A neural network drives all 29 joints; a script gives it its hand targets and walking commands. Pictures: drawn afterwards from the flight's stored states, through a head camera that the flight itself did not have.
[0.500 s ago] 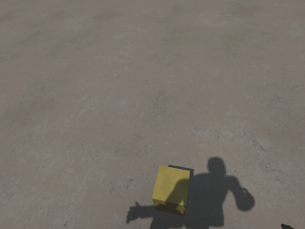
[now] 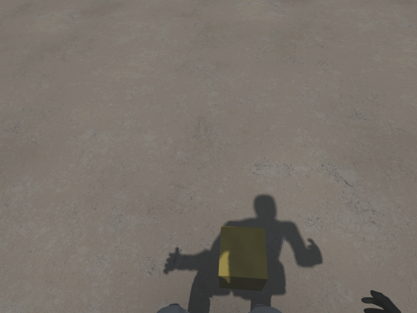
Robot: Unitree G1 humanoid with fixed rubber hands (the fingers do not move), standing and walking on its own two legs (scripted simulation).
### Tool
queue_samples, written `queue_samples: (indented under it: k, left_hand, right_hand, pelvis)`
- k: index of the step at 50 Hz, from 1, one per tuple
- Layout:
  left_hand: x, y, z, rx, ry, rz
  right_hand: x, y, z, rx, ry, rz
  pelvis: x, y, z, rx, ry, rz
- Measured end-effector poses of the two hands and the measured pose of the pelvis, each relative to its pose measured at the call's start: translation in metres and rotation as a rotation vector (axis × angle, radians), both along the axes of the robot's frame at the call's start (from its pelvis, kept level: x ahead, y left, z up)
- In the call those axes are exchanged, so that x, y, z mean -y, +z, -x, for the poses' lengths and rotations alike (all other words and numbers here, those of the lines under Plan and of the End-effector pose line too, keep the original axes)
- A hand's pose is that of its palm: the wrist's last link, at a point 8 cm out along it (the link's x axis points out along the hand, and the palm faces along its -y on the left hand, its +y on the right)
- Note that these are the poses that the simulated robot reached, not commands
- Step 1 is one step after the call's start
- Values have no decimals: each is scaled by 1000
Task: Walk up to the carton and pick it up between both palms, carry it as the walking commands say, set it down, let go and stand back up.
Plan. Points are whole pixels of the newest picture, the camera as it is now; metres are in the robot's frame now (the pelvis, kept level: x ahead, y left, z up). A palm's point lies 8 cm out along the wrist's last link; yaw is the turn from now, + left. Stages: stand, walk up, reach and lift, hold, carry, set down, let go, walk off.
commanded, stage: walk up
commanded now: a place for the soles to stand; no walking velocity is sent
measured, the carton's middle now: (241, 258) +0.41 -0.08 -0.62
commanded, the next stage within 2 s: none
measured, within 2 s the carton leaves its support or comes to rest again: neither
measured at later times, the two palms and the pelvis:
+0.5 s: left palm out of the picture +0.14 +0.33 -0.06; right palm out of the picture +0.08 -0.31 -0.08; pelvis +0.00 +0.02 +0.02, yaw -6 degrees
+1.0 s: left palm out of the picture +0.14 +0.29 -0.06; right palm out of the picture +0.01 -0.37 -0.08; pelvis +0.00 -0.02 +0.03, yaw -10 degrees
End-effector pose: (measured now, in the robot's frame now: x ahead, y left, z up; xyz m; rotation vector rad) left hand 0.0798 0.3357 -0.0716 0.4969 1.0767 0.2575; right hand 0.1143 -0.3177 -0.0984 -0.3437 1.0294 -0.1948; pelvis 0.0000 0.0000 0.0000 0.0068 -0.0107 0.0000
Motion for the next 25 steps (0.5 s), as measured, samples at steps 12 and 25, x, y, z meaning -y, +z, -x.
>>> queue_samples:
  k: [12, 25]
  left_hand:
    - [5, -3, -59, 34, -78, 81]
    - [9, 7, -60, -14, -106, 84]
  right_hand:
    - [-11, 11, 25, -35, -74, 33]
    - [-7, 23, 33, -25, -123, 19]
  pelvis:
    - [-19, 11, -7, 10, -65, 7]
    - [-19, 24, -2, 10, -101, -14]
